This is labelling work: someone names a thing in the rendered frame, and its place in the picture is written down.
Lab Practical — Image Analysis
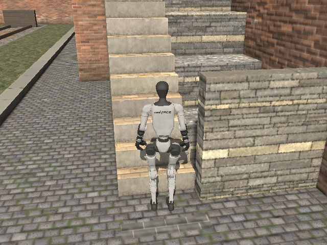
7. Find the robot right hand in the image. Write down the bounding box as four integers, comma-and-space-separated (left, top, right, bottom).
179, 141, 190, 152

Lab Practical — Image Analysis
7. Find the robot left forearm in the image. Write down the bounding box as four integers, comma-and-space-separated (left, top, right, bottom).
136, 124, 145, 142

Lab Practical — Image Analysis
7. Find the robot right forearm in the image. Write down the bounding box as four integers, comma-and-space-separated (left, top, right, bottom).
180, 124, 189, 143

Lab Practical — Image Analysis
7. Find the left robot upper arm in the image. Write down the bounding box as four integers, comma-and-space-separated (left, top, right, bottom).
139, 104, 152, 131

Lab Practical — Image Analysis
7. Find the robot left shin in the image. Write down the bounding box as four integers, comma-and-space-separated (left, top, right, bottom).
149, 171, 157, 204

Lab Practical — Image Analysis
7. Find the right robot upper arm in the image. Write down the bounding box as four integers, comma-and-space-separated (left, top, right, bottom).
173, 103, 186, 131

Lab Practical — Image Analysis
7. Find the robot left hand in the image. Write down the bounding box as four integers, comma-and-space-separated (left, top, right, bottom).
135, 140, 147, 151

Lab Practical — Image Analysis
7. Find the robot right thigh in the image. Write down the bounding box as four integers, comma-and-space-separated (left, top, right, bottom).
167, 143, 180, 178

